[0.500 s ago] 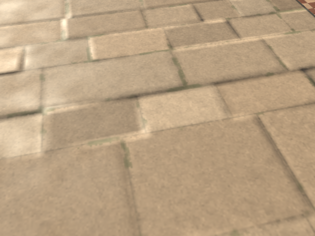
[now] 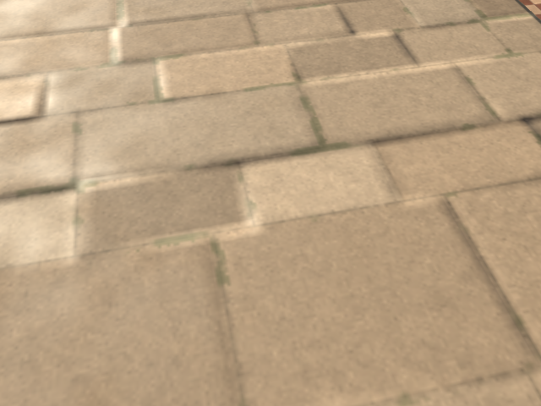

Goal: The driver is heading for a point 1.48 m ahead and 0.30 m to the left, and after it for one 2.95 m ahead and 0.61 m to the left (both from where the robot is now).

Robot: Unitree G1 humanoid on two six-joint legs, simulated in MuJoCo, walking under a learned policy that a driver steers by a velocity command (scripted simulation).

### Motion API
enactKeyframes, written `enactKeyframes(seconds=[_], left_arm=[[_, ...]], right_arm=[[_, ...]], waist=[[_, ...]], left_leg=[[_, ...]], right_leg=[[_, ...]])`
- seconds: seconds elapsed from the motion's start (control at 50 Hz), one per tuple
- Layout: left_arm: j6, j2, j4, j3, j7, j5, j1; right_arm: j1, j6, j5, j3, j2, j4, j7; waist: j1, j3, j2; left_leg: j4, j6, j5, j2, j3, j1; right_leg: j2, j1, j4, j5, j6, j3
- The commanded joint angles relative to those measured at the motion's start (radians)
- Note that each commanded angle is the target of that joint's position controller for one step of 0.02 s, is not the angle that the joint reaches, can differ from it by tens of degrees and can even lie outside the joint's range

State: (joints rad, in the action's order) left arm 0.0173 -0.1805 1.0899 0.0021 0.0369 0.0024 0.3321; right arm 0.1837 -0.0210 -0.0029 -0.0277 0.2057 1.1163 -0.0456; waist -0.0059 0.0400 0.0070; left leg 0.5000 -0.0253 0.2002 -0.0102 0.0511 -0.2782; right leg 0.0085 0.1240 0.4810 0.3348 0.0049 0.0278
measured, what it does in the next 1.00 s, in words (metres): shifts its weight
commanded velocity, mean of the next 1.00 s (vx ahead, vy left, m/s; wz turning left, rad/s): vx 0.05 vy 0.00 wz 0.00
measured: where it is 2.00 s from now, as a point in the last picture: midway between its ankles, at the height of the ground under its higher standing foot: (282, 392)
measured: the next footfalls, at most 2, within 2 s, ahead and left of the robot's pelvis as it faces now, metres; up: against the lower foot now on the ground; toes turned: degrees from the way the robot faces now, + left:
right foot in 1.48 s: +0.46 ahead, -0.12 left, +0.00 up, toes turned -2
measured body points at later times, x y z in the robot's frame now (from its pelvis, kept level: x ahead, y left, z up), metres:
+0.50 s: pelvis +0.00 +0.00 +0.00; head +0.02 +0.00 +0.45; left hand -0.03 +0.23 -0.16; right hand +0.03 -0.24 -0.16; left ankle +0.04 +0.13 -0.74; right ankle -0.05 -0.12 -0.74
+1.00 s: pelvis +0.05 +0.02 -0.01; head +0.05 +0.03 +0.44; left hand -0.03 +0.26 -0.16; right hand +0.07 -0.23 -0.16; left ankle +0.05 +0.12 -0.74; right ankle -0.05 -0.12 -0.74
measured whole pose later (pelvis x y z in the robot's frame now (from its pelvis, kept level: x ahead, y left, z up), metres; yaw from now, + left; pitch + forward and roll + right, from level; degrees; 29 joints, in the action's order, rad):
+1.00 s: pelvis +0.05 +0.02 -0.01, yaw +0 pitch +0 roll +0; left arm 0.04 -0.19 1.07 0.03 0.03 -0.03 0.49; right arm 0.30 0.07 -0.03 -0.03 0.19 1.10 -0.01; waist 0.02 -0.01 -0.03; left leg 0.61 0.06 0.36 0.01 -0.04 -0.28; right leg -0.03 0.09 0.54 0.45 0.00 0.04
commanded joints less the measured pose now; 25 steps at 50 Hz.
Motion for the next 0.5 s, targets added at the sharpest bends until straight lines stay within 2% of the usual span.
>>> enactKeyframes(seconds=[0.02, 0.5], left_arm=[[0.004, -0.088, -0.007, 0.013, 0.003, -0.001, 0.085], [0.006, -0.064, 0.002, 0.011, 0.005, -0.003, 0.142]], right_arm=[[0.024, 0.006, 0.000, -0.013, 0.099, -0.023, -0.003], [0.068, 0.008, -0.003, -0.006, 0.079, -0.023, -0.005]], waist=[[0.001, 0.020, -0.007], [0.002, 0.029, -0.008]], left_leg=[[-0.057, 0.034, -0.110, -0.008, -0.002, 0.107], [-0.048, 0.038, -0.122, -0.004, -0.001, 0.099]], right_leg=[[-0.014, 0.154, -0.116, -0.107, -0.011, 0.005], [-0.014, 0.159, -0.109, -0.111, -0.009, -0.003]])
